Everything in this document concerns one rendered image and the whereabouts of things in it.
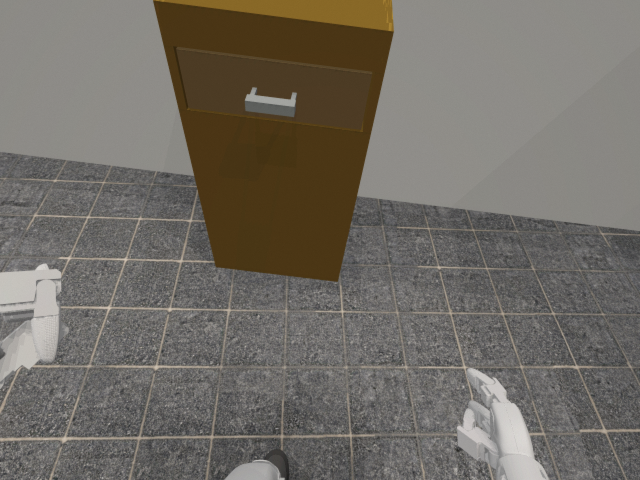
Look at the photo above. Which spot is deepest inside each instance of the robot left hand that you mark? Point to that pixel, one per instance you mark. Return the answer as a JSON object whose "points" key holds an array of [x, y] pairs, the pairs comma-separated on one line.
{"points": [[30, 296]]}

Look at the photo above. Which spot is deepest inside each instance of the robot right forearm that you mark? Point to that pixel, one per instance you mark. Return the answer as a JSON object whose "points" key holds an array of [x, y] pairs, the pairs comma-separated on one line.
{"points": [[519, 467]]}

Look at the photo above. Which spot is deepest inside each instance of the left robot shin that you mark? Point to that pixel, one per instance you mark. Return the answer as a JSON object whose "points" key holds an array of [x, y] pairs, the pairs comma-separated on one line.
{"points": [[265, 461]]}

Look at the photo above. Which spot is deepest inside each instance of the left robot foot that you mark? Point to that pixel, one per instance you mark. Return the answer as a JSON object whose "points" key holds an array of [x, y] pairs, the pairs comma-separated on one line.
{"points": [[278, 458]]}

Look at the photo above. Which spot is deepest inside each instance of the robot right hand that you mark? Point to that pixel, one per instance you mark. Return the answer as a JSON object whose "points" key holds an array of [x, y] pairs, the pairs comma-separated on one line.
{"points": [[503, 432]]}

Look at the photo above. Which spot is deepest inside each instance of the cabinet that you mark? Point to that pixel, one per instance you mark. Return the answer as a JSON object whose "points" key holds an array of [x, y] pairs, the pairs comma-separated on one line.
{"points": [[278, 196]]}

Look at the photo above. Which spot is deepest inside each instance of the handle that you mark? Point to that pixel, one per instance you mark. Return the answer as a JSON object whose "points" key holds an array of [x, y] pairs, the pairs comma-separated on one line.
{"points": [[270, 105]]}

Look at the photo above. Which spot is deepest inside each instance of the drawer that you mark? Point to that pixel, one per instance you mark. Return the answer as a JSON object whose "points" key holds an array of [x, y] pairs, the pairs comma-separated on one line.
{"points": [[326, 95]]}

